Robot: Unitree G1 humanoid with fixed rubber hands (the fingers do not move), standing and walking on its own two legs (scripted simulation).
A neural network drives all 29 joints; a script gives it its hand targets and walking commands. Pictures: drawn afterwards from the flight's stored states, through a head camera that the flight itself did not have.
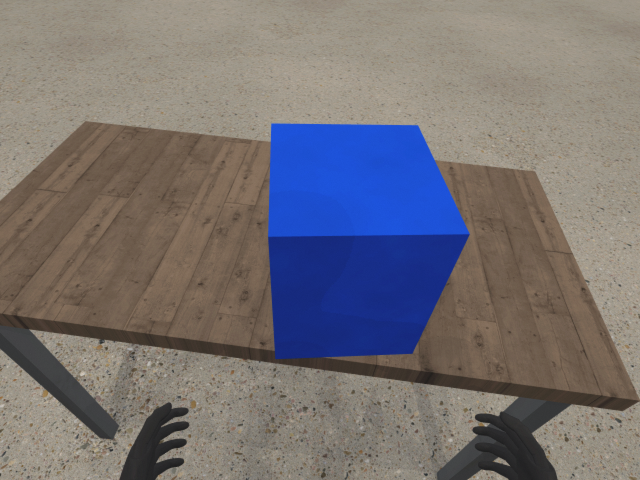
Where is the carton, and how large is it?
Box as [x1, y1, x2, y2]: [268, 123, 469, 358]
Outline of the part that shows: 271,123 268,242 275,358 411,353 469,234 418,126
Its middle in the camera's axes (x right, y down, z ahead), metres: +0.04 +0.00 +0.54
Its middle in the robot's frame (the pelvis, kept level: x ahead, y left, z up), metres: +0.42 +0.00 +0.08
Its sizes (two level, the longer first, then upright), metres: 0.210 0.200 0.250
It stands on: a table, 0.74 m high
